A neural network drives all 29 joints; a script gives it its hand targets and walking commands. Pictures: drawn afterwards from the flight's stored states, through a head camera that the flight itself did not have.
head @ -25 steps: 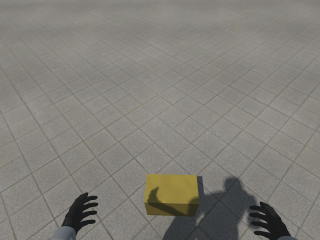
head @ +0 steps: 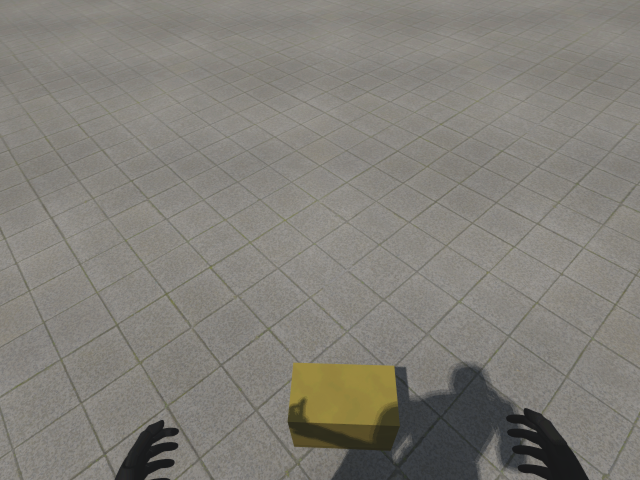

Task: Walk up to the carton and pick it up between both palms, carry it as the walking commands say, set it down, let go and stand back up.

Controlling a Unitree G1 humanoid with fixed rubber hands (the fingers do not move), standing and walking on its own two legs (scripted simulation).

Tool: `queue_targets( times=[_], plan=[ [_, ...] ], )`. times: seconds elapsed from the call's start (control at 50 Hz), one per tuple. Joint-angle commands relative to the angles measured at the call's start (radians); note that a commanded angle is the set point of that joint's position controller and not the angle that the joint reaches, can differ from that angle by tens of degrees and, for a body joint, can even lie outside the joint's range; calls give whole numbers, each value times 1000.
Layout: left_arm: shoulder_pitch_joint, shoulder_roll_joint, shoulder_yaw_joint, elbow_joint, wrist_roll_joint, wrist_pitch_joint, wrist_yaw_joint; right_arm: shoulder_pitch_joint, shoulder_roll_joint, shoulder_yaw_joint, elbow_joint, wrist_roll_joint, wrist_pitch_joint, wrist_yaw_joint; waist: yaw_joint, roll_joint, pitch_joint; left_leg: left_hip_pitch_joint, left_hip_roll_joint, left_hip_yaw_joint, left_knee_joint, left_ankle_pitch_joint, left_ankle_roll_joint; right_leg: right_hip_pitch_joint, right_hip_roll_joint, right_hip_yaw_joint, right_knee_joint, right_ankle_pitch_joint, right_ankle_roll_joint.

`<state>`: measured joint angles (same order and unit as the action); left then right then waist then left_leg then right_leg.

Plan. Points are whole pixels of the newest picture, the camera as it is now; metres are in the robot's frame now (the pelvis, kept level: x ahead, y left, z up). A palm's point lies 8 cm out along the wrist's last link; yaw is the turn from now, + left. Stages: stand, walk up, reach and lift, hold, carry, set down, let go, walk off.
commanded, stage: stand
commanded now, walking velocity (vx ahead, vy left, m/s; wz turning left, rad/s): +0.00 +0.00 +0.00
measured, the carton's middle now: (342, 407) +0.44 -0.01 -0.65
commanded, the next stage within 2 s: none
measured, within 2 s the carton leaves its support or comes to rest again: neither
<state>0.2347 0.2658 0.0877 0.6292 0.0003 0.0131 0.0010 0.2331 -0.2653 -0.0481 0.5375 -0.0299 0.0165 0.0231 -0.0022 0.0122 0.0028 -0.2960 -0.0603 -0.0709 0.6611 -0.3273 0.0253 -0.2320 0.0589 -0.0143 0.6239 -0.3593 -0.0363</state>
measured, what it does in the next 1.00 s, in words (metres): stands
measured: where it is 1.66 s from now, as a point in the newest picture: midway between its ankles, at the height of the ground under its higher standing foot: outside the picture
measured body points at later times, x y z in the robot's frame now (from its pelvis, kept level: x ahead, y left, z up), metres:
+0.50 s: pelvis +0.00 +0.00 +0.00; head -0.03 +0.00 +0.45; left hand +0.14 +0.28 -0.09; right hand +0.16 -0.26 -0.07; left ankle +0.02 +0.10 -0.72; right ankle -0.01 -0.09 -0.72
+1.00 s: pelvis -0.03 +0.00 +0.00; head -0.07 +0.01 +0.45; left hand +0.10 +0.28 -0.10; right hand +0.13 -0.26 -0.08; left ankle +0.02 +0.10 -0.72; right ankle -0.01 -0.09 -0.72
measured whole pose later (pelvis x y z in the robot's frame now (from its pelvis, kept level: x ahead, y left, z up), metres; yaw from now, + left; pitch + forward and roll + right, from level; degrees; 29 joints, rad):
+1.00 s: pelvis -0.03 +0.00 +0.00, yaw +0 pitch -4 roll -1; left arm 0.23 0.27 0.09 0.80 0.00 -0.02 0.00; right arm 0.24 -0.27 -0.05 0.65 -0.03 -0.02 0.01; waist 0.00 0.01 -0.03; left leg -0.30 -0.06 -0.07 0.66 -0.29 0.03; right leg -0.23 0.06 -0.01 0.62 -0.32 -0.04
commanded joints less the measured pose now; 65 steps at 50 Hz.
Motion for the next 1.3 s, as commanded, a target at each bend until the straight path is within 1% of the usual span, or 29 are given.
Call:
queue_targets(
  times=[0.0,0.06,0.14,0.16,0.18,0.26,0.3,0.32,0.34,0.44,0.48,0.68,0.7,0.72,0.74,0.82,0.86,0.94,0.96,0.98,1.12,1.14,1.22,1.24,1.28],
  plan=[
    [-65,202,30,-53,45,-48,18,-64,-200,-54,16,-18,-52,-27,10,-34,-190,142,122,-91,-133,384,15,17,-123,150,-138,357,16],
    [-64,203,29,-38,43,-47,21,-63,-202,-55,22,-18,-51,-31,9,-30,-193,147,128,-94,-141,376,13,24,-125,151,-140,350,17],
    [-72,203,29,-25,43,-50,21,-72,-208,-55,25,-22,-54,-35,13,-30,-167,117,131,-104,-163,297,20,20,-122,158,-157,277,14],
    [-71,204,29,-21,44,-51,20,-74,-209,-55,23,-21,-54,-35,14,-19,-153,106,128,-104,-168,270,20,17,-122,158,-162,260,14],
    [-72,209,31,-16,46,-52,21,-73,-205,-54,26,-21,-56,-34,16,-30,-157,105,127,-106,-169,252,23,22,-123,161,-165,252,11],
    [-77,211,30,-6,44,-57,18,-75,-212,-51,33,-20,-63,-35,14,-15,-128,96,128,-112,-180,237,30,1,-123,166,-175,217,4],
    [-75,210,30,-1,44,-60,16,-76,-212,-50,37,-19,-66,-35,15,-22,-130,92,131,-117,-183,220,32,0,-122,161,-176,207,4],
    [-75,211,29,3,43,-63,15,-78,-215,-51,38,-18,-66,-35,16,-16,-127,92,129,-115,-181,222,33,1,-122,163,-178,209,4],
    [-73,212,31,6,42,-64,14,-78,-214,-50,38,-18,-69,-36,13,-25,-129,95,130,-116,-181,216,36,-6,-123,168,-179,200,0],
    [-76,219,30,18,40,-67,14,-77,-215,-49,43,-19,-72,-35,14,-14,-113,85,125,-118,-180,205,38,-8,-129,175,-186,187,-6],
    [-78,222,31,24,40,-68,13,-78,-217,-49,48,-19,-74,-36,14,-24,-118,92,129,-118,-180,209,40,-5,-129,173,-184,188,-6],
    [-76,218,28,56,36,-72,10,-76,-221,-47,71,-14,-80,-37,13,-8,-86,79,133,-128,-193,185,44,-14,-132,183,-195,151,-10],
    [-72,219,28,60,34,-72,10,-76,-221,-46,75,-14,-80,-37,14,-14,-86,78,134,-131,-192,186,45,-11,-131,183,-195,156,-10],
    [-78,219,28,65,33,-71,10,-82,-227,-47,75,-15,-81,-38,14,-11,-77,71,133,-132,-196,172,46,-16,-132,183,-199,146,-10],
    [-74,222,26,67,33,-71,10,-75,-224,-47,79,-13,-80,-38,14,-22,-76,72,134,-134,-199,164,48,-18,-133,186,-200,136,-11],
    [-77,218,25,82,32,-73,7,-82,-224,-43,89,-13,-82,-37,18,-10,-51,57,134,-137,-211,121,49,-27,-131,192,-211,97,-13],
    [-82,221,24,90,32,-73,6,-79,-226,-43,96,-12,-83,-37,13,-6,-40,49,133,-142,-218,102,48,-34,-131,195,-212,82,-15],
    [-81,222,23,106,33,-74,4,-81,-230,-42,109,-11,-84,-37,15,-4,-28,39,137,-147,-234,73,51,-32,-130,194,-215,65,-16],
    [-76,220,23,111,31,-75,4,-82,-233,-41,113,-12,-85,-36,22,4,-23,35,139,-149,-237,68,53,-33,-130,194,-217,56,-16],
    [-79,222,24,114,32,-75,3,-90,-233,-42,114,-13,-86,-36,20,-2,-6,30,137,-148,-236,59,52,-44,-128,199,-223,54,-17],
    [-82,229,23,141,30,-76,2,-82,-236,-40,138,-8,-85,-36,16,-9,2,36,136,-146,-236,72,51,-42,-139,210,-234,54,-20],
    [-85,228,22,143,29,-76,1,-84,-239,-40,138,-8,-86,-36,14,-14,4,35,139,-149,-239,66,53,-44,-136,206,-232,49,-19],
    [-86,230,21,157,29,-75,2,-88,-240,-37,152,-7,-87,-36,21,1,20,23,140,-154,-250,56,55,-43,-136,206,-234,45,-20],
    [-83,229,20,162,28,-74,1,-87,-238,-38,154,-6,-87,-36,19,-11,22,24,140,-157,-252,45,55,-46,-132,206,-234,40,-21],
    [-86,230,20,169,30,-75,0,-86,-238,-36,158,-6,-87,-36,16,-2,32,19,137,-153,-254,32,53,-49,-135,209,-241,28,-22]
  ],
)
